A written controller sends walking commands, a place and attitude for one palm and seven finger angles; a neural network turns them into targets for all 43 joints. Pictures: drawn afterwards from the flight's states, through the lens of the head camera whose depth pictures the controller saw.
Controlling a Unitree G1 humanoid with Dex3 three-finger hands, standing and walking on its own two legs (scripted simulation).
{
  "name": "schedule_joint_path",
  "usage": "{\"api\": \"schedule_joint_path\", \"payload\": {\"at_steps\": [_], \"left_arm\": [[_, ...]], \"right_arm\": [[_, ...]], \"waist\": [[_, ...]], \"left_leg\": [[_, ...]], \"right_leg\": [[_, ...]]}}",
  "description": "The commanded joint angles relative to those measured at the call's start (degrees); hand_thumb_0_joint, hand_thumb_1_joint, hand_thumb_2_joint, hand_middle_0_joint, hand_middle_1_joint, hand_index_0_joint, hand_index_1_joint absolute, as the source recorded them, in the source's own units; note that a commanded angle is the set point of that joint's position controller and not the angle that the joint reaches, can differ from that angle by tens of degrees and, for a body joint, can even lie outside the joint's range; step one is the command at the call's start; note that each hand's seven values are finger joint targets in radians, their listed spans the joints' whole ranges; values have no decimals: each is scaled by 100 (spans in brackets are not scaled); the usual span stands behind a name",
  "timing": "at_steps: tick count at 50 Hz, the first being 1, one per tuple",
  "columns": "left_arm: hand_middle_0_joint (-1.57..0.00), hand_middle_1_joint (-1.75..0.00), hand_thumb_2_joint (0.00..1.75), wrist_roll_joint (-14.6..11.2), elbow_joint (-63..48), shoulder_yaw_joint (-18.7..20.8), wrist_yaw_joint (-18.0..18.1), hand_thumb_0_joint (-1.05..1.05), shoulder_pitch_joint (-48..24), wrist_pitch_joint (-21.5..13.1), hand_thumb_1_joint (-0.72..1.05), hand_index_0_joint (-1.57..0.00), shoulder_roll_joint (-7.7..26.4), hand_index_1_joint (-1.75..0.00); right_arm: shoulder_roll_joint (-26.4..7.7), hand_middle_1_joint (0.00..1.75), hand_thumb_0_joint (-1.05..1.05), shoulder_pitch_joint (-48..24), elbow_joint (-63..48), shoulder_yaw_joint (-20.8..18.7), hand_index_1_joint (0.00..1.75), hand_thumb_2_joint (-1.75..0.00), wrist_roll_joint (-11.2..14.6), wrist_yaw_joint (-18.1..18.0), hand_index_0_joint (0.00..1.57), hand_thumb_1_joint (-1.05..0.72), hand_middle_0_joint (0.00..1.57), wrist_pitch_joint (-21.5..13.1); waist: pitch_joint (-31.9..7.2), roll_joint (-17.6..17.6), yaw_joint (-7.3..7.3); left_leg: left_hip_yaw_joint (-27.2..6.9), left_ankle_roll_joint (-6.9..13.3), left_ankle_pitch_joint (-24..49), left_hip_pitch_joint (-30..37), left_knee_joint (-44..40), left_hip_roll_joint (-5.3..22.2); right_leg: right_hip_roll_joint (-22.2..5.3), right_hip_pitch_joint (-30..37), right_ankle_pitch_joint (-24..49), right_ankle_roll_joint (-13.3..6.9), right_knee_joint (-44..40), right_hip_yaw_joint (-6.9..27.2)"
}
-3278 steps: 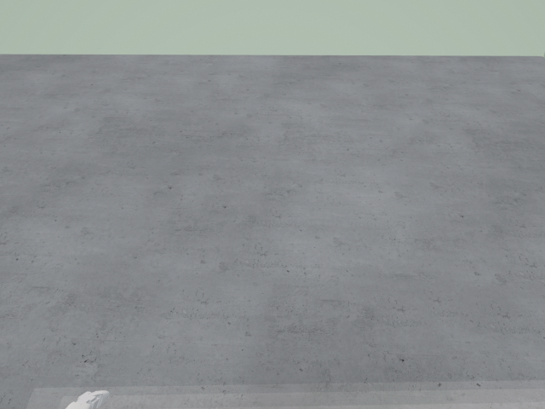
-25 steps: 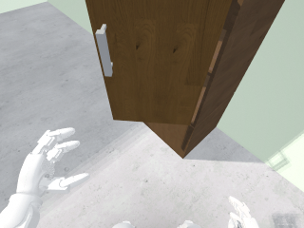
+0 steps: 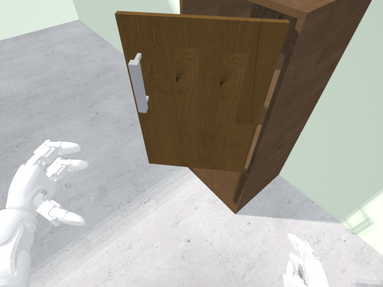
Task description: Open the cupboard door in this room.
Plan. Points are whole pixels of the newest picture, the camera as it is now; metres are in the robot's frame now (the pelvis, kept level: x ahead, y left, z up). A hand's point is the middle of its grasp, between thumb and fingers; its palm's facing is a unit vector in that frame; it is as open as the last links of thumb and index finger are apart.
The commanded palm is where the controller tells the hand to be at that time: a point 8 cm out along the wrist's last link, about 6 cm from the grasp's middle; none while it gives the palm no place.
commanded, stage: raise the hand with hooked fingers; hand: left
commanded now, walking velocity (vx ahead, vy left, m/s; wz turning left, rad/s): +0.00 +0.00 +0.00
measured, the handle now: (141, 83) +0.60 +0.19 +0.10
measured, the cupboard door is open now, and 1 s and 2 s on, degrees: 43 43 43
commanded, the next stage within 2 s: move the hooked fingers beside the handle in 0.68 s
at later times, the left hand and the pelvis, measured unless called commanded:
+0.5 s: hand (71, 170) +0.29 +0.25 +0.11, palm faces +0.03 -1.00 -0.03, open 14.0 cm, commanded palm +0.26 +0.30 +0.11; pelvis -0.01 -0.01 +0.01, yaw -1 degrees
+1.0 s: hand (73, 161) +0.31 +0.26 +0.11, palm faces +0.02 -1.00 -0.02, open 14.0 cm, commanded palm +0.30 +0.31 +0.11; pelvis -0.02 -0.01 +0.01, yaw +0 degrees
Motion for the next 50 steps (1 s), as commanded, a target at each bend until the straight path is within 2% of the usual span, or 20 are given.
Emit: {"api": "schedule_joint_path", "payload": {"at_steps": [1, 3, 9, 10, 13, 17, 19, 20, 22, 23, 26, 27, 28, 39, 42, 44, 46, 48, 49, 50], "left_arm": [[-30, -120, 30, -212, -840, 676, -188, 0, -1471, -297, -50, -30, 1489, -120], [-30, -120, 30, -202, -756, 742, -256, 0, -1756, -269, -50, -30, 1655, -120], [-30, -120, 30, -213, -240, 913, -395, 0, -2256, -184, -50, -30, 1931, -120], [-30, -120, 30, -202, -167, 839, -412, 0, -2153, -179, -50, -30, 1817, -120], [-30, -120, 30, -273, 32, 813, -501, 0, -1810, -149, -50, -30, 1694, -120], [-30, -120, 30, -251, -136, 919, -425, 0, -1992, -239, -50, -30, 1864, -120], [-30, -120, 30, -207, -331, 1019, -342, 0, -2069, -338, -50, -30, 1952, -120], [-30, -120, 30, -193, -452, 998, -296, 0, -2059, -396, -50, -30, 1919, -120], [-30, -120, 30, -188, -490, 1059, -228, 0, -2091, -449, -50, -30, 2001, -120], [-30, -120, 30, -157, -447, 964, -220, 0, -2129, -444, -50, -30, 1903, -120], [-30, -120, 30, -115, -444, 899, -206, 0, -2185, -461, -50, -30, 1853, -120], [-30, -120, 30, -126, -384, 916, -214, 0, -2200, -435, -50, -30, 1909, -120], [-30, -120, 30, -115, -244, 852, -242, 0, -2178, -391, -50, -30, 1835, -120], [-30, -120, 30, -159, -80, 778, -351, 0, -2268, -385, -50, -30, 1738, -120], [-30, -120, 30, -77, -35, 530, -305, 0, -3087, -424, -50, -30, 1696, -120], [-30, -120, 30, -6, 155, 482, -283, 0, -3434, -431, -50, -30, 1751, -120], [-30, -120, 30, 99, 604, 554, -245, 0, -3726, -444, -50, -30, 1943, -120], [-30, -120, 30, 125, 847, 597, -280, 0, -4062, -487, -50, -30, 2088, -120], [-30, -120, 30, 169, 988, 744, -286, 0, -4082, -519, -50, -30, 2285, -120], [-30, -120, 30, 187, 1097, 705, -312, 0, -4081, -550, -50, -30, 2237, -120]], "right_arm": [[-854, 30, 0, -207, -758, -382, 30, -90, 44, -115, 20, -90, 20, -280], [-863, 30, 0, -213, -754, -363, 30, -90, 47, -114, 20, -90, 20, -256], [-898, 30, 0, -162, -700, -373, 30, -90, 71, -151, 20, -90, 20, -206], [-892, 30, 0, -157, -712, -383, 30, -90, 71, -147, 20, -90, 20, -212], [-908, 30, 0, -121, -762, -410, 30, -90, 74, -96, 20, -90, 20, -202], [-931, 30, 0, -149, -796, -431, 30, -90, 61, -67, 20, -90, 20, -178], [-894, 30, 0, -136, -818, -436, 30, -90, 51, -65, 20, -90, 20, -185], [-875, 30, 0, -128, -812, -439, 30, -90, 55, -70, 20, -90, 20, -195], [-895, 30, 0, -113, -800, -429, 30, -90, 27, -81, 20, -90, 20, -204], [-877, 30, 0, -119, -776, -424, 30, -90, 49, -90, 20, -90, 20, -197], [-859, 30, 0, -145, -738, -414, 30, -90, 58, -120, 20, -90, 20, -223], [-892, 30, 0, -123, -759, -406, 30, -90, 44, -124, 20, -90, 20, -214], [-887, 30, 0, -155, -752, -397, 30, -90, 58, -134, 20, -90, 20, -214], [-884, 30, 0, -182, -735, -369, 30, -90, 68, -152, 20, -90, 20, -254], [-902, 30, 0, -158, -635, -359, 30, -90, 75, -200, 20, -90, 20, -250], [-907, 30, 0, -122, -566, -361, 30, -90, 83, -235, 20, -90, 20, -246], [-941, 30, 0, -41, -473, -360, 30, -90, 86, -269, 20, -90, 20, -211], [-962, 30, 0, 11, -440, -360, 30, -90, 66, -266, 20, -90, 20, -176], [-978, 30, 0, 40, -441, -357, 30, -90, 52, -256, 20, -90, 20, -156], [-963, 30, 0, 58, -454, -351, 30, -90, 49, -236, 20, -90, 20, -143]], "waist": [[-1056, 73, -79], [-1073, 250, -72], [-1044, 87, -76], [-1069, 164, -61], [-1084, -154, -3], [-961, -118, 4], [-1214, 230, 27], [-1266, 226, 16], [-1160, 105, 9], [-1101, 178, -42], [-1031, 496, -38], [-998, 206, -44], [-887, 149, -65], [-883, 49, -68], [-722, 104, -250], [-788, 313, -291], [-726, 109, -350], [-942, 71, -343], [-1120, 235, -272], [-1202, 328, -260]], "left_leg": [[-128, 47, 1786, 292, -838, -185], [-103, 56, 1821, 366, -874, -195], [-58, 86, 1688, 369, -995, -202], [-54, 82, 1737, 406, -1015, -209], [-9, 99, 1818, 339, -1000, -211], [23, 100, 1630, 264, -1009, -205], [37, 101, 1663, 403, -1046, -226], [24, 97, 1696, 454, -1066, -219], [10, 104, 1734, 447, -1074, -197], [16, 106, 1670, 462, -1109, -203], [-10, 83, 1565, 563, -1188, -207], [-33, 99, 1555, 532, -1179, -198], [-26, 98, 1445, 468, -1203, -194], [-71, 79, 1351, 479, -1234, -208], [-91, 81, 1156, 525, -1215, -191], [-90, 79, 977, 550, -1215, -208], [-111, 77, 879, 413, -1204, -197], [-95, 85, 933, 369, -1141, -207], [-90, 71, 1053, 337, -1118, -214], [-79, 67, 1230, 371, -1090, -224]], "right_leg": [[244, 985, 1459, -140, -570, 250], [242, 1064, 1515, -159, -612, 294], [197, 1194, 1425, -130, -798, 395], [194, 1196, 1457, -137, -791, 379], [171, 1305, 1642, -116, -795, 432], [158, 1239, 1351, -122, -845, 509], [161, 1306, 1373, -136, -828, 506], [171, 1322, 1398, -132, -819, 471], [200, 1325, 1459, -133, -809, 457], [207, 1249, 1404, -125, -833, 442], [199, 1167, 1256, -150, -879, 408], [224, 1198, 1240, -149, -875, 401], [219, 1135, 1140, -135, -910, 404], [227, 1093, 1036, -140, -921, 371], [239, 826, 817, -133, -940, 374], [213, 717, 612, -133, -986, 412], [202, 654, 470, -124, -989, 411], [181, 775, 545, -124, -959, 484], [167, 891, 671, -148, -887, 485], [173, 927, 895, -166, -826, 460]]}}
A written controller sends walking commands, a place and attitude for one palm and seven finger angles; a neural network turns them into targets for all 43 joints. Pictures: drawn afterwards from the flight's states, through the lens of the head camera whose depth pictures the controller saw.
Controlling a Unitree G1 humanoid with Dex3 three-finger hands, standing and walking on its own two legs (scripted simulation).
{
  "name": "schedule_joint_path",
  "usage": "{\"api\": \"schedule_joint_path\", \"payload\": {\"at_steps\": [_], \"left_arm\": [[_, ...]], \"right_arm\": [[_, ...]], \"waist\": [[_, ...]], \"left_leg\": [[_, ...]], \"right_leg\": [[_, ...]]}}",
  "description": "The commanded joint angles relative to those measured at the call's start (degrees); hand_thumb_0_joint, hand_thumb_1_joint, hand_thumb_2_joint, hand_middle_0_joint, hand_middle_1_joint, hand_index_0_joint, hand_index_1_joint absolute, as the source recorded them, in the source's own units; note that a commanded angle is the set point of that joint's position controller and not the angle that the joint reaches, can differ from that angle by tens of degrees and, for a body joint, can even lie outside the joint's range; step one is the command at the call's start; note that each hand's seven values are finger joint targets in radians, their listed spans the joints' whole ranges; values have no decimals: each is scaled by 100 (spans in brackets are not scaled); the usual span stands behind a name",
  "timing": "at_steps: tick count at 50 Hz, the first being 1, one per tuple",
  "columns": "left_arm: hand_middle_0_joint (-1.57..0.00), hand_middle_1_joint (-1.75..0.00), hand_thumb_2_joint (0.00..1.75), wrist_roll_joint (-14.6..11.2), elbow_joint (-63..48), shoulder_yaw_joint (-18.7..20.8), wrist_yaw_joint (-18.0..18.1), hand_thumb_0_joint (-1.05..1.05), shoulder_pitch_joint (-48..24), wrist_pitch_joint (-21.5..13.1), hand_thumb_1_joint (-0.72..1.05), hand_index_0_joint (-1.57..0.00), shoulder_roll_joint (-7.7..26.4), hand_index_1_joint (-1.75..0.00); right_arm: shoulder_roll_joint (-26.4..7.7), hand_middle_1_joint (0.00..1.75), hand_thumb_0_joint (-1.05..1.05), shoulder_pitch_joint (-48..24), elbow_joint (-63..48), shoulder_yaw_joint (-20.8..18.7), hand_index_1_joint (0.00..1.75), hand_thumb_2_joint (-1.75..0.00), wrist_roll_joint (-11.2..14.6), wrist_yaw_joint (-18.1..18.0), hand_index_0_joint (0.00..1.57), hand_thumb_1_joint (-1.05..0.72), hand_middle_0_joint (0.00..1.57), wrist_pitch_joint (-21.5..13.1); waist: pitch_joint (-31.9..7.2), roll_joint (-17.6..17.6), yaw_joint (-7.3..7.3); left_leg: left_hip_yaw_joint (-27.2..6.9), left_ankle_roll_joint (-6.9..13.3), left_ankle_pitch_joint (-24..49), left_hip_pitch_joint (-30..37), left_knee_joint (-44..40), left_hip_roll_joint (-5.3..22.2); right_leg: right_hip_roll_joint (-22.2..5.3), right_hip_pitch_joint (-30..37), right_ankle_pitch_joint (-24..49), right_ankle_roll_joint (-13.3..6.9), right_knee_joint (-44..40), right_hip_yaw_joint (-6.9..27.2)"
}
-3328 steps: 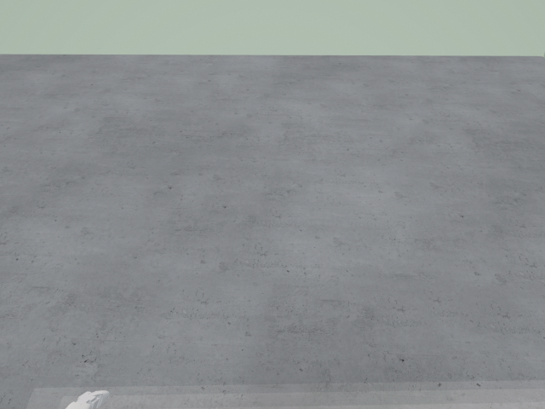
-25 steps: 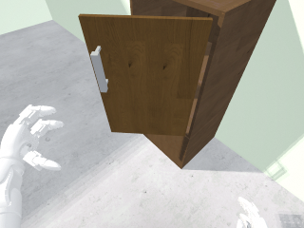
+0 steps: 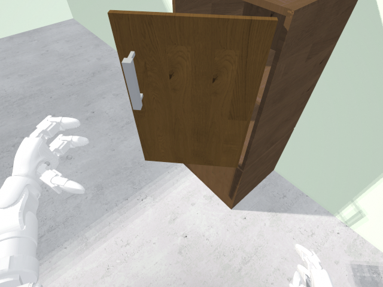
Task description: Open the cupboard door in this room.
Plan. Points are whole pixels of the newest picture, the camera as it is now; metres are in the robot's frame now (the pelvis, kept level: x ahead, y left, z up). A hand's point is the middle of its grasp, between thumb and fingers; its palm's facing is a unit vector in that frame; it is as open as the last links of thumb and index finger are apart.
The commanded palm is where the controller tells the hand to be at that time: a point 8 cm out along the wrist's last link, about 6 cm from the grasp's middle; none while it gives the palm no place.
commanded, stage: move the hooked fingers beside the handle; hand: left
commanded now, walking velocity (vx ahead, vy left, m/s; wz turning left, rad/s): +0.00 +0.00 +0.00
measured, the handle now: (135, 81) +0.61 +0.20 +0.09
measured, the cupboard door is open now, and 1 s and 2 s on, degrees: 43 43 43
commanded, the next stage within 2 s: none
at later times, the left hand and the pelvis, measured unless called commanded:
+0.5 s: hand (82, 127) +0.41 +0.27 +0.11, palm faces -0.01 -1.00 +0.00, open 14.0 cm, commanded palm +0.39 +0.32 +0.10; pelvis +0.00 +0.01 -0.01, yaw -2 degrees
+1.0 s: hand (93, 103) +0.49 +0.28 +0.11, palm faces -0.04 -1.00 +0.01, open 14.0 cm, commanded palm +0.48 +0.32 +0.09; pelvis +0.00 +0.02 -0.02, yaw -2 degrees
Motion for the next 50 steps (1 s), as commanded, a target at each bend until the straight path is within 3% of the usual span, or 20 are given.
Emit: {"api": "schedule_joint_path", "payload": {"at_steps": [1, 6, 8, 11, 14, 16, 17, 18, 21, 23, 27, 29, 32, 35, 37, 39, 42, 44, 48, 50], "left_arm": [[-30, -120, 30, -79, -808, 519, -60, 0, -2307, -459, -50, -30, 1922, -120], [-30, -120, 30, -96, -164, 632, -157, 0, -2287, -456, -50, -30, 2043, -120], [-30, -120, 30, -99, -24, 574, -196, 0, -2505, -446, -50, -30, 2056, -120], [-30, -120, 30, -17, -1, 642, -154, 0, -2696, -543, -50, -30, 2188, -120], [-30, -120, 30, -24, 204, 810, -170, 0, -2938, -634, -50, -30, 2415, -120], [-30, -120, 30, 33, 299, 695, -186, 0, -3269, -721, -50, -30, 2382, -120], [-30, -120, 30, 36, 336, 690, -205, 0, -3464, -749, -50, -30, 2458, -120], [-30, -120, 30, 63, 409, 786, -211, 0, -3531, -784, -50, -30, 2606, -120], [-30, -120, 30, 129, 586, 666, -238, 0, -3740, -849, -50, -30, 2549, -120], [-30, -120, 30, 122, 864, 811, -284, 0, -3747, -838, -50, -30, 2735, -120], [-30, -120, 30, 210, 1108, 549, -295, 0, -4317, -872, -50, -30, 2616, -120], [-30, -120, 30, 270, 1388, 704, -277, 0, -4393, -876, -50, -30, 2845, -120], [-30, -120, 30, 289, 1397, 650, -273, 0, -4510, -942, -50, -30, 2777, -120], [-30, -120, 30, 387, 1959, 667, -251, 0, -4805, -879, -50, -30, 2933, -120], [-30, -120, 30, 472, 1827, 708, -240, 0, -5074, -944, -50, -30, 3128, -120], [-30, -120, 30, 589, 1885, 578, -206, 0, -5477, -980, -50, -30, 3133, -120], [-30, -120, 30, 534, 2075, 691, -195, 0, -5630, -1044, -50, -30, 3240, -120], [-30, -120, 30, 596, 2144, 571, -225, 0, -5802, -1020, -50, -30, 3174, -120], [-30, -120, 30, 732, 2514, 731, -200, 0, -5831, -932, -50, -30, 3519, -120], [-30, -120, 30, 838, 2474, 529, -160, 0, -6146, -911, -50, -30, 3424, -120]], "right_arm": [[-838, 30, 0, 5, -726, -368, 30, -90, 4, -48, 20, -90, 20, -236], [-911, 30, 0, 210, -757, -412, 30, -90, -7, 54, 20, -90, 20, -93], [-945, 30, 0, 274, -792, -417, 30, -90, -9, 98, 20, -90, 20, -20], [-960, 30, 0, 393, -817, -455, 30, -90, -17, 129, 20, -90, 20, 79], [-998, 30, 0, 527, -773, -481, 30, -90, -24, 134, 20, -90, 20, 181], [-990, 30, 0, 561, -729, -475, 30, -90, -27, 137, 20, -90, 20, 222], [-1021, 30, 0, 614, -713, -480, 30, -90, -37, 135, 20, -90, 20, 253], [-1026, 30, 0, 660, -672, -495, 30, -90, -36, 136, 20, -90, 20, 285], [-1021, 30, 0, 739, -630, -496, 30, -90, -43, 146, 20, -90, 20, 353], [-1053, 30, 0, 825, -611, -504, 30, -90, -53, 151, 20, -90, 20, 429], [-1054, 30, 0, 918, -594, -487, 30, -90, -66, 174, 20, -90, 20, 531], [-1091, 30, 0, 1020, -540, -498, 30, -90, -76, 189, 20, -90, 20, 613], [-1078, 30, 0, 1078, -590, -505, 30, -90, -104, 222, 20, -90, 20, 690], [-1121, 30, 0, 1153, -517, -481, 30, -90, -101, 235, 20, -90, 20, 811], [-1136, 30, 0, 1192, -561, -482, 30, -90, -116, 233, 20, -90, 20, 866], [-1128, 30, 0, 1259, -486, -471, 30, -90, -132, 228, 20, -90, 20, 914], [-1165, 30, 0, 1388, -445, -473, 30, -90, -159, 227, 20, -90, 20, 982], [-1152, 30, 0, 1431, -405, -467, 30, -90, -168, 240, 20, -90, 20, 1038], [-1194, 30, 0, 1571, -390, -449, 30, -90, -189, 262, 20, -90, 20, 1171], [-1187, 30, 0, 1617, -374, -444, 30, -90, -196, 268, 20, -90, 20, 1220]], "waist": [[-1506, 408, -162], [-1560, 192, -117], [-1497, 36, -174], [-1704, 293, -165], [-1822, 52, -233], [-1744, 323, -282], [-1740, 176, -342], [-1870, 325, -306], [-1963, 516, -373], [-2047, 271, -353], [-1957, 489, -459], [-2086, 356, -476], [-2252, 458, -473], [-1973, 233, -616], [-2132, 523, -592], [-2204, 685, -712], [-2393, 482, -763], [-2575, 684, -807], [-2459, 634, -813], [-2396, 857, -917]], "left_leg": [[-112, 117, 986, 149, -610, -204], [-83, 111, 1234, -97, -525, -190], [-68, 128, 1178, -216, -506, -183], [-51, 123, 1195, -209, -479, -189], [-8, 155, 1147, -326, -399, -178], [-26, 150, 1068, -329, -407, -184], [-27, 173, 1132, -328, -357, -162], [-39, 163, 1150, -326, -352, -166], [-43, 161, 1218, -253, -314, -165], [-44, 172, 1306, -392, -262, -153], [-91, 159, 1387, -326, -226, -141], [-103, 157, 1400, -406, -181, -125], [-100, 152, 1647, -274, -109, -114], [-103, 167, 1308, -631, -87, -99], [-109, 166, 1393, -580, -36, -112], [-175, 140, 1422, -453, 1, -79], [-203, 147, 1632, -442, 98, -58], [-205, 134, 1692, -359, 133, -50], [-235, 139, 1753, -551, 173, -34], [-260, 132, 1651, -511, 187, -24]], "right_leg": [[173, 777, 755, -95, -458, 398], [194, 790, 1148, -96, -325, 380], [207, 749, 1144, -81, -313, 409], [214, 702, 1120, -91, -260, 418], [234, 779, 1166, -57, -248, 490], [233, 613, 1049, -74, -248, 485], [255, 599, 1120, -82, -214, 494], [251, 620, 1134, -79, -197, 501], [262, 486, 1179, -87, -167, 473], [272, 588, 1332, -80, -111, 487], [304, 258, 1278, -113, -58, 413], [301, 266, 1324, -88, -31, 418], [331, 187, 1460, -111, 56, 390], [322, 19, 1243, -65, 27, 395], [324, -19, 1254, -98, 98, 422], [328, -254, 1158, -87, 118, 379], [367, -224, 1296, -94, 170, 376], [359, -303, 1320, -69, 194, 378], [375, -378, 1327, -77, 223, 355], [368, -622, 1149, -74, 213, 337]]}}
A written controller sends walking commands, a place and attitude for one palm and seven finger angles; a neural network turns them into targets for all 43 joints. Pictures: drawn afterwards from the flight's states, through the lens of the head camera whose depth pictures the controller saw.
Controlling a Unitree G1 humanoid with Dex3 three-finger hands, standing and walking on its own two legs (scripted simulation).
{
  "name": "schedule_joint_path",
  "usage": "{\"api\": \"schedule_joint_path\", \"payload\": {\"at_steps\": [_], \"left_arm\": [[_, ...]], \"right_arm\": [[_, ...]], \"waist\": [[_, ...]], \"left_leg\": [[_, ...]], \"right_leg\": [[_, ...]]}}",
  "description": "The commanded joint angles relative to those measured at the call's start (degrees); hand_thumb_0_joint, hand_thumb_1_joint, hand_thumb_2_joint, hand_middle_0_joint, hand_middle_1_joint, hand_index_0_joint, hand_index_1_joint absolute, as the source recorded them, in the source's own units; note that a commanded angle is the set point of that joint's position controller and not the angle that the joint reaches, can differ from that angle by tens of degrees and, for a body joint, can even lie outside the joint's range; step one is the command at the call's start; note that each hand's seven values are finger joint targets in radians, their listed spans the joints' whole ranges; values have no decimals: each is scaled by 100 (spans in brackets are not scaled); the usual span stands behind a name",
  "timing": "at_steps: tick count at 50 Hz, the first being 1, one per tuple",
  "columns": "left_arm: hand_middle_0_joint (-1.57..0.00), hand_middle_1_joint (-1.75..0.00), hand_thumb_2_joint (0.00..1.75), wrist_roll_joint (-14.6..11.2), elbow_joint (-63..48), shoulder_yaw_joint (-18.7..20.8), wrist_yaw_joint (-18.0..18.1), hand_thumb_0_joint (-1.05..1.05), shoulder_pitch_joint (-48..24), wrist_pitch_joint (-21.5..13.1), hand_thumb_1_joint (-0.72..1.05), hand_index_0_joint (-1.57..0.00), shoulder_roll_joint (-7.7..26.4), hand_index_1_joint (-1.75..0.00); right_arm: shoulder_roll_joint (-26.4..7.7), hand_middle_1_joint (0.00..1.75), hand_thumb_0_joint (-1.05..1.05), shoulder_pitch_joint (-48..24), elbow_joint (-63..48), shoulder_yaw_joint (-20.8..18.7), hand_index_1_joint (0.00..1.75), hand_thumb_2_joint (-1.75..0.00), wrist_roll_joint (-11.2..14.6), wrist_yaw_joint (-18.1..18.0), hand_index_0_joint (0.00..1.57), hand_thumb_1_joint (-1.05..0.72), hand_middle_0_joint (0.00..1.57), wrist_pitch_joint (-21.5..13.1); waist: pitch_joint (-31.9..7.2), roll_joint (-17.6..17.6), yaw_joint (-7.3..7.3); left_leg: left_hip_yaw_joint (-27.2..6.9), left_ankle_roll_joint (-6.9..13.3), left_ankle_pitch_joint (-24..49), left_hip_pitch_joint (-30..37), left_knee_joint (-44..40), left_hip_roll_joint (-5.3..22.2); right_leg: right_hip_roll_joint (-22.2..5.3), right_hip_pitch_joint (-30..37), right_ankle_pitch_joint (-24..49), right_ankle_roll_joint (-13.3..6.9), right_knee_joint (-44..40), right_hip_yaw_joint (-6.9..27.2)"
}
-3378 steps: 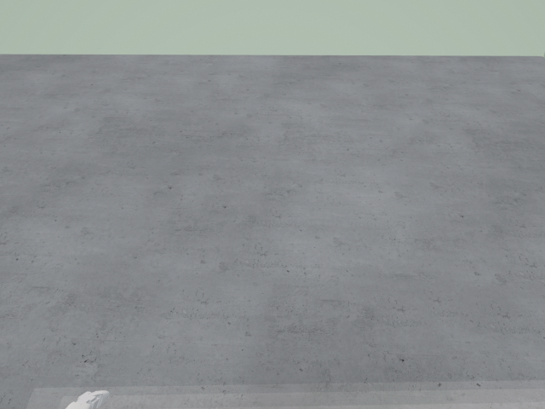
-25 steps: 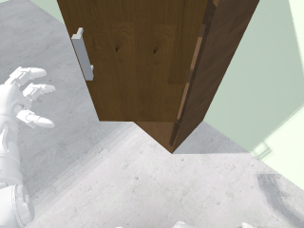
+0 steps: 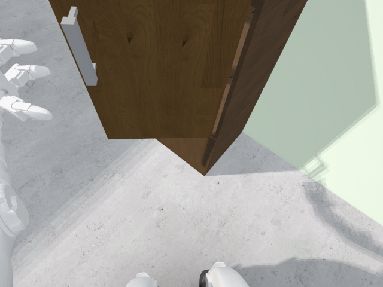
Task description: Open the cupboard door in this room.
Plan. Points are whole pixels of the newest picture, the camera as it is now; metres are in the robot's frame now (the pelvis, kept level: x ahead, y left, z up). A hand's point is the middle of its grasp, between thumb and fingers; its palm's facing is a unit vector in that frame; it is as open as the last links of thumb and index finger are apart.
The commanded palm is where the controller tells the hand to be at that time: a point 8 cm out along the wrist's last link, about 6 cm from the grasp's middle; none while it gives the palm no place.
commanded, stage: move the hooked fingers beside the handle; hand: left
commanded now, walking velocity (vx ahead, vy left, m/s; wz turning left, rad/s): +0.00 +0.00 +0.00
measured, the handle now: (83, 48) +0.60 +0.21 +0.11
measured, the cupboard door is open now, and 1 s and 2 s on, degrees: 43 43 43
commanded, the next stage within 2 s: slide the fingers in behind the handle in 1.18 s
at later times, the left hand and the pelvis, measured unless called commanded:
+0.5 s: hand (44, 54) +0.55 +0.27 +0.13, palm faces +0.01 -1.00 -0.02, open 14.0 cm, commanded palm +0.53 +0.32 +0.11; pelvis +0.01 +0.00 -0.01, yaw -1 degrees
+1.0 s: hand (40, 63) +0.54 +0.28 +0.11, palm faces +0.01 -1.00 -0.01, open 14.0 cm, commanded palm +0.54 +0.32 +0.10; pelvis +0.02 +0.01 -0.01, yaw -1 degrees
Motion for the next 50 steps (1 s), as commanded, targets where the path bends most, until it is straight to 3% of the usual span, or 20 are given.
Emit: {"api": "schedule_joint_path", "payload": {"at_steps": [1, 4, 8, 11, 13, 15, 16, 17, 19, 24, 26, 29, 36, 38, 39, 40, 41, 45, 48, 50], "left_arm": [[-30, -120, 30, 0, -1123, 22, 53, 0, -2746, -276, -50, -30, 1822, -120], [-30, -120, 30, -16, -1079, 70, 99, 0, -3072, -298, -50, -30, 1911, -120], [-30, -120, 30, 121, -951, 230, 140, 0, -3049, -274, -50, -30, 2209, -120], [-30, -120, 30, 221, -685, 151, 201, 0, -3150, -163, -50, -30, 2208, -120], [-30, -120, 30, 236, -583, 388, 198, 0, -3176, -147, -50, -30, 2591, -120], [-30, -120, 30, 356, -519, 181, 219, 0, -3515, -93, -50, -30, 2534, -120], [-30, -120, 30, 413, -432, 318, 251, 0, -3552, -87, -50, -30, 2785, -120], [-30, -120, 30, 387, -558, 266, 251, 0, -3741, -145, -50, -30, 2742, -120], [-30, -120, 30, 457, -583, 375, 232, 0, -3855, -162, -50, -30, 2980, -120], [-30, -120, 30, 362, -342, 277, 53, 0, -3252, -18, -50, -30, 2650, -120], [-30, -120, 30, 355, -418, 446, 31, 0, -3216, 49, -50, -30, 2895, -120], [-30, -120, 30, 365, -880, 731, 63, 0, -3186, -51, -50, -30, 3198, -120], [-30, -120, 30, 209, -1036, 493, 35, 0, -3039, -94, -50, -30, 2683, -120], [-30, -120, 30, 204, -1279, 624, 22, 0, -2959, -135, -50, -30, 2814, -120], [-30, -120, 30, 208, -1180, 408, 18, 0, -3004, -111, -50, -30, 2546, -120], [-30, -120, 30, 181, -982, 302, 25, 0, -2940, -62, -50, -30, 2359, -120], [-30, -120, 30, 172, -957, 317, 39, 0, -2943, -45, -50, -30, 2401, -120], [-30, -120, 30, 227, -834, 235, 70, 0, -3286, -45, -50, -30, 2478, -120], [-30, -120, 30, 254, -1139, 235, 142, 0, -3306, -180, -50, -30, 2385, -120], [-30, -120, 30, 199, -873, -7, 146, 0, -3392, -133, -50, -30, 2031, -120]], "right_arm": [[-1093, 30, 0, 877, -341, -401, 30, -90, -22, -72, 20, -90, 20, -36], [-1126, 30, 0, 1010, -277, -398, 30, -90, -51, -76, 20, -90, 20, 26], [-1127, 30, 0, 1158, -286, -377, 30, -90, -92, -37, 20, -90, 20, 132], [-1125, 30, 0, 1211, -299, -357, 30, -90, -100, -4, 20, -90, 20, 226], [-1167, 30, 0, 1261, -345, -338, 30, -90, -95, -32, 20, -90, 20, 279], [-1154, 30, 0, 1288, -346, -305, 30, -90, -96, -30, 20, -90, 20, 305], [-1175, 30, 0, 1335, -332, -297, 30, -90, -105, -43, 20, -90, 20, 320], [-1173, 30, 0, 1361, -336, -285, 30, -90, -115, -62, 20, -90, 20, 327], [-1189, 30, 0, 1446, -328, -285, 30, -90, -140, -44, 20, -90, 20, 357], [-1180, 30, 0, 1544, -366, -309, 30, -90, -143, 24, 20, -90, 20, 472], [-1184, 30, 0, 1547, -427, -318, 30, -90, -125, 32, 20, -90, 20, 522], [-1179, 30, 0, 1586, -468, -356, 30, -90, -154, 63, 20, -90, 20, 559], [-1148, 30, 0, 1525, -430, -389, 30, -90, -137, 148, 20, -90, 20, 641], [-1146, 30, 0, 1523, -439, -411, 30, -90, -140, 141, 20, -90, 20, 647], [-1109, 30, 0, 1482, -414, -394, 30, -90, -137, 151, 20, -90, 20, 658], [-1104, 30, 0, 1485, -389, -395, 30, -90, -140, 152, 20, -90, 20, 658], [-1117, 30, 0, 1465, -394, -392, 30, -90, -132, 142, 20, -90, 20, 657], [-1125, 30, 0, 1401, -388, -339, 30, -90, -126, 91, 20, -90, 20, 638], [-1096, 30, 0, 1446, -382, -378, 30, -90, -153, 103, 20, -90, 20, 622], [-1084, 30, 0, 1404, -332, -356, 30, -90, -161, 120, 20, -90, 20, 611]], "waist": [[-2177, 941, -127], [-2423, 1035, -224], [-2667, 1247, -157], [-2331, 1069, -280], [-2413, 892, -269], [-2325, 1075, -416], [-2235, 921, -419], [-2333, 1183, -455], [-2802, 1338, -463], [-2722, 1196, -420], [-2758, 985, -390], [-3137, 1404, -250], [-2807, 1357, -337], [-3156, 1722, -216], [-2952, 1750, -299], [-2686, 1402, -372], [-2583, 1306, -383], [-2483, 1324, -462], [-2983, 1690, -386], [-2672, 1496, -527]], "left_leg": [[-424, 1, 1947, 1232, -611, -118], [-483, -37, 2198, 1429, -539, -79], [-480, -60, 2603, 1457, -457, -74], [-424, -3, 2322, 1128, -437, -66], [-392, 37, 2296, 928, -402, -82], [-363, 62, 2038, 804, -375, -85], [-399, 67, 2006, 685, -357, -73], [-412, 49, 2160, 850, -347, -73], [-405, 35, 2393, 967, -230, -58], [-394, 21, 2755, 1035, -176, -17], [-336, 75, 2534, 753, -184, -46], [-362, 31, 3077, 1100, -123, -45], [-389, 29, 3217, 1329, -116, -13], [-444, -29, 3708, 1707, -78, -7], [-437, -43, 3668, 1729, -68, 3], [-439, -10, 3497, 1572, -72, 12], [-423, 13, 3318, 1430, -98, 2], [-422, 18, 2947, 1170, -102, -34], [-547, -106, 3710, 1824, -24, 26], [-528, -81, 3423, 1659, -16, 36]], "right_leg": [[278, 926, 1120, -181, -275, 154], [304, 809, 1189, -177, -243, 134], [323, 914, 1471, -192, -167, 136], [334, 863, 1403, -161, -228, 149], [341, 1076, 1562, -158, -211, 188], [338, 910, 1373, -138, -244, 215], [336, 916, 1338, -133, -232, 187], [351, 860, 1409, -158, -199, 188], [355, 931, 1583, -151, -136, 214], [403, 815, 1829, -148, -115, 143], [400, 1109, 1925, -128, -124, 178], [415, 1151, 2235, -164, -31, 168], [460, 931, 2194, -151, -110, 112], [457, 890, 2291, -180, -54, 98], [464, 713, 2187, -173, -88, 76], [474, 666, 2131, -155, -122, 61], [465, 724, 2109, -145, -140, 72], [439, 722, 1986, -155, -96, 101], [455, 512, 2027, -185, -11, 31], [464, 369, 1887, -160, -69, 28]]}}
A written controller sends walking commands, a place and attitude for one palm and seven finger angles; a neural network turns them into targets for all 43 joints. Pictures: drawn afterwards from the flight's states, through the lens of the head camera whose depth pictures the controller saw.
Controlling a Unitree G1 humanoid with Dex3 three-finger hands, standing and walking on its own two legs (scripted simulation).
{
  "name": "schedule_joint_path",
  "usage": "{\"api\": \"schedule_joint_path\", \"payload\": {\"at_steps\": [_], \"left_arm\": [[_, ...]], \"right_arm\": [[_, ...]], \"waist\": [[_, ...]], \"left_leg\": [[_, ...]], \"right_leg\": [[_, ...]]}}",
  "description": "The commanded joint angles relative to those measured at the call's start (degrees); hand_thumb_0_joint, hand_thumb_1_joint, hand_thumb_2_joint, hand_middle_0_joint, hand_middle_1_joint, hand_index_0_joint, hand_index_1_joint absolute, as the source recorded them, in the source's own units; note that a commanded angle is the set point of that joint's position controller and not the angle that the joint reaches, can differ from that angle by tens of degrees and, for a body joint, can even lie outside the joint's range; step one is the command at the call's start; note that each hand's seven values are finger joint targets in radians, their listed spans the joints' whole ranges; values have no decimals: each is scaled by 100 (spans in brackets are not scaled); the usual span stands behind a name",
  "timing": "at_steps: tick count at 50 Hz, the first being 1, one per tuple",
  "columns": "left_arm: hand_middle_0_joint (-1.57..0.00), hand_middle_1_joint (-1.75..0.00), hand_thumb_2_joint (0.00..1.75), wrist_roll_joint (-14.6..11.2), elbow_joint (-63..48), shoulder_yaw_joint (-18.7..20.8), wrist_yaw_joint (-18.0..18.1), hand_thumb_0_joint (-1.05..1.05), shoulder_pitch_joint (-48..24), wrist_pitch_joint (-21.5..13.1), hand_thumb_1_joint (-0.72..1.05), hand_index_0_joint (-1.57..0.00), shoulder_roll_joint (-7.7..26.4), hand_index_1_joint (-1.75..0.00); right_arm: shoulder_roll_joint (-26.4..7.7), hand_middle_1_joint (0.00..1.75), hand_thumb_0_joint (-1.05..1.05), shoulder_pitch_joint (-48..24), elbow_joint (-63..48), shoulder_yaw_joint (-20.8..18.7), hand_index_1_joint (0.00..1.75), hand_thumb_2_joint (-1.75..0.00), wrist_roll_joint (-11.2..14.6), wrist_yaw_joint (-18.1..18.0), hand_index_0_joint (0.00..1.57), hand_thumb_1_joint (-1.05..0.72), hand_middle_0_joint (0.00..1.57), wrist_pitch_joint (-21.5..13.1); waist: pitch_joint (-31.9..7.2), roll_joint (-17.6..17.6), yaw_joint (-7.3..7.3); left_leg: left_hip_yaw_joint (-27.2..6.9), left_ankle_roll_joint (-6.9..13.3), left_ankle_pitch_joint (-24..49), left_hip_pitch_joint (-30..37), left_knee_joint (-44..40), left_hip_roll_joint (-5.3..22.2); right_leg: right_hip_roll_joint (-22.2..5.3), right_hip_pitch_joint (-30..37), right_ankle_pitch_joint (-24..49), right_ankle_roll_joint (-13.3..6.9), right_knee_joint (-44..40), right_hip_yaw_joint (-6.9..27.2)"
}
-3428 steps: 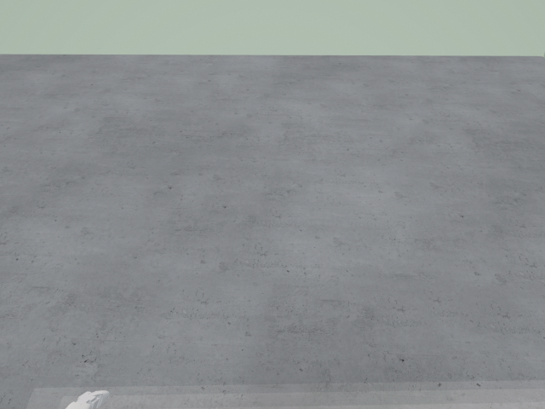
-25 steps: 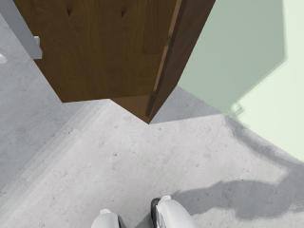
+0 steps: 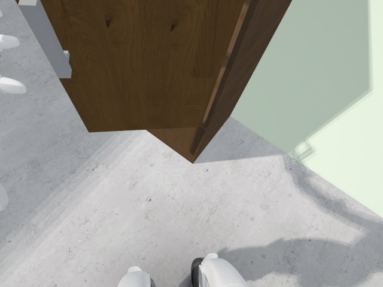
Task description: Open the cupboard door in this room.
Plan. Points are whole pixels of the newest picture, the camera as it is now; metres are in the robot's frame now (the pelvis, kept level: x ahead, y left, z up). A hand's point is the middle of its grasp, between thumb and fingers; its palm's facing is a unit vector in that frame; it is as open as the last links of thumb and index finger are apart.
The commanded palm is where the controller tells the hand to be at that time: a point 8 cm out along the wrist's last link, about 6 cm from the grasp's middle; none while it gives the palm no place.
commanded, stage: move the hooked fingers beside the handle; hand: left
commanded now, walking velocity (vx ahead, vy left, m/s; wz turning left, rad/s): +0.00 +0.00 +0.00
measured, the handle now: (51, 34) +0.57 +0.22 +0.11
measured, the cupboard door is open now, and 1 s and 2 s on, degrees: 43 43 43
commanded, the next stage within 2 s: slide the fingers in behind the handle in 0.18 s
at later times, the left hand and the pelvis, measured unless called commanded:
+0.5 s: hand (11, 51) +0.52 +0.27 +0.12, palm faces +0.01 -1.00 +0.00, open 14.0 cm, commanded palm +0.51 +0.30 +0.11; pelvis -0.01 +0.00 +0.00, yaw -1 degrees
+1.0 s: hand (32, 54) +0.52 +0.24 +0.12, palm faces +0.01 -1.00 -0.01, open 14.0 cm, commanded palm +0.50 +0.27 +0.11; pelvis -0.01 +0.00 +0.00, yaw +0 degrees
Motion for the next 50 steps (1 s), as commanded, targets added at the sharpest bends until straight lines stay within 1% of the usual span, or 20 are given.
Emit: {"api": "schedule_joint_path", "payload": {"at_steps": [1, 6, 8, 9, 11, 13, 15, 18, 19, 20, 23, 26, 28, 33, 36, 40, 41, 45, 48, 50], "left_arm": [[-30, -120, 30, -218, -1120, 68, 8, 0, -2577, -359, -50, -30, 1577, -120], [-30, -120, 30, -33, -987, 137, 95, 0, -2546, -306, -50, -30, 1860, -120], [-30, -120, 30, -53, -1260, 359, 122, 0, -2591, -418, -50, -30, 2092, -120], [-30, -120, 30, -44, -1247, 286, 113, 0, -2554, -432, -50, -30, 2014, -120], [-30, -120, 30, -89, -973, 283, 79, 0, -2461, -379, -50, -30, 1994, -120], [-30, -120, 30, -58, -1003, 295, 61, 0, -2617, -375, -50, -30, 2126, -120], [-30, -120, 30, -50, -1008, 134, 51, 0, -2678, -340, -50, -30, 1928, -120], [-30, -120, 30, -133, -1261, 158, 40, 0, -2669, -408, -50, -30, 1818, -120], [-30, -120, 30, -135, -1177, 166, 41, 0, -2537, -385, -50, -30, 1782, -120], [-30, -120, 30, -166, -1055, -10, 34, 0, -2569, -337, -50, -30, 1526, -120], [-30, -120, 30, -168, -1209, 157, 112, 0, -2533, -333, -50, -30, 1671, -120], [-30, -120, 30, -129, -1181, 192, 241, 0, -2394, -303, -50, -30, 1657, -120], [-30, -120, 30, -109, -1518, 161, 314, 0, -2476, -414, -50, -30, 1607, -120], [-30, -120, 30, -172, -1492, 194, 410, 0, -2261, -460, -50, -30, 1477, -120], [-30, -120, 30, -132, -1341, -18, 448, 0, -2315, -429, -50, -30, 1242, -120], [-30, -120, 30, -161, -1504, -51, 495, 0, -2508, -523, -50, -30, 1141, -120], [-30, -120, 30, -181, -1399, -145, 501, 0, -2399, -509, -50, -30, 946, -120], [-30, -120, 30, -187, -1331, -146, 565, 0, -2457, -498, -50, -30, 918, -120], [-30, -120, 30, -186, -1522, -280, 643, 0, -2507, -541, -50, -30, 665, -120], [-30, -120, 30, -189, -1303, -152, 709, 0, -2521, -507, -50, -30, 825, -120]], "right_arm": [[-1154, 30, 0, 1286, -39, -403, 30, -90, -25, -81, 20, -90, 20, -44], [-1142, 30, 0, 1254, -137, -343, 30, -90, -17, -91, 20, -90, 20, -53], [-1156, 30, 0, 1285, -160, -366, 30, -90, -34, -81, 20, -90, 20, -60], [-1141, 30, 0, 1287, -149, -364, 30, -90, -33, -78, 20, -90, 20, -53], [-1160, 30, 0, 1270, -151, -350, 30, -90, -12, -76, 20, -90, 20, -57], [-1172, 30, 0, 1270, -128, -330, 30, -90, -4, -105, 20, -90, 20, -58], [-1162, 30, 0, 1304, -109, -336, 30, -90, -12, -107, 20, -90, 20, -72], [-1161, 30, 0, 1385, -67, -370, 30, -90, -34, -85, 20, -90, 20, -90], [-1159, 30, 0, 1408, -54, -377, 30, -90, -38, -84, 20, -90, 20, -80], [-1146, 30, 0, 1396, -25, -373, 30, -90, -34, -70, 20, -90, 20, -79], [-1159, 30, 0, 1436, -7, -391, 30, -90, -50, -60, 20, -90, 20, -72], [-1140, 30, 0, 1421, -48, -393, 30, -90, -55, -28, 20, -90, 20, -78], [-1113, 30, 0, 1405, -72, -416, 30, -90, -59, -16, 20, -90, 20, -70], [-1113, 30, 0, 1344, -96, -439, 30, -90, -46, 17, 20, -90, 20, -65], [-1088, 30, 0, 1291, -78, -428, 30, -90, -32, 10, 20, -90, 20, -85], [-1075, 30, 0, 1304, -36, -448, 30, -90, -45, -15, 20, -90, 20, -132], [-1055, 30, 0, 1286, -33, -454, 30, -90, -44, -5, 20, -90, 20, -143], [-1058, 30, 0, 1272, -7, -452, 30, -90, -46, -4, 20, -90, 20, -158], [-1024, 30, 0, 1253, 2, -463, 30, -90, -62, 20, 20, -90, 20, -176], [-1049, 30, 0, 1257, 17, -451, 30, -90, -56, 13, 20, -90, 20, -173]], "waist": [[-2563, 1190, -135], [-2601, 1313, -62], [-2972, 1449, 4], [-2994, 1411, -2], [-2633, 1054, -56], [-2633, 1265, -71], [-2592, 1272, -127], [-2970, 1497, -76], [-2921, 1424, -65], [-2700, 1351, -155], [-2817, 1396, -67], [-2661, 1275, -10], [-2907, 1527, 23], [-2785, 1254, 36], [-2425, 1155, -33], [-2691, 1185, -54], [-2635, 1188, -69], [-2565, 1008, -80], [-2731, 1357, -65], [-2492, 921, -83]], "left_leg": [[-374, -42, 3499, 2120, -359, -119], [-312, -7, 3184, 1739, -367, -181], [-336, -37, 3472, 1975, -333, -160], [-339, -36, 3486, 1988, -317, -157], [-294, 19, 3067, 1625, -351, -166], [-307, 24, 2963, 1622, -383, -173], [-306, 26, 2854, 1660, -396, -165], [-372, -34, 3267, 2085, -381, -133], [-376, -36, 3327, 2085, -371, -126], [-361, -26, 3208, 2016, -383, -122], [-365, -23, 3257, 2034, -409, -127], [-299, 10, 2992, 1773, -462, -152], [-323, -27, 3274, 2057, -463, -152], [-257, 9, 3195, 1905, -481, -158], [-234, 33, 2779, 1709, -535, -181], [-295, 4, 3020, 1972, -523, -170], [-272, 9, 3027, 2001, -509, -173], [-290, 15, 2954, 1866, -520, -179], [-316, -36, 3313, 2225, -483, -160], [-309, 2, 2951, 1851, -517, -172]], "right_leg": [[313, 1051, 2047, -178, -105, 152], [286, 1250, 2056, -190, -37, 196], [297, 1336, 2191, -199, 9, 200], [302, 1325, 2189, -201, 17, 196], [317, 1373, 2059, -175, -47, 203], [300, 1299, 1959, -178, -45, 212], [298, 1184, 1828, -166, -83, 202], [322, 1113, 1910, -197, -59, 160], [328, 1081, 1917, -201, -59, 149], [333, 980, 1857, -188, -96, 140], [332, 1067, 1901, -203, -93, 145], [324, 1256, 1894, -199, -129, 170], [322, 1285, 2025, -214, -98, 171], [326, 1472, 2174, -205, -118, 203], [309, 1365, 1905, -186, -184, 206], [298, 1348, 1983, -191, -142, 192], [302, 1301, 1993, -186, -163, 196], [289, 1363, 2018, -177, -143, 196], [285, 1159, 2046, -192, -126, 179], [287, 1319, 1986, -176, -139, 186]]}}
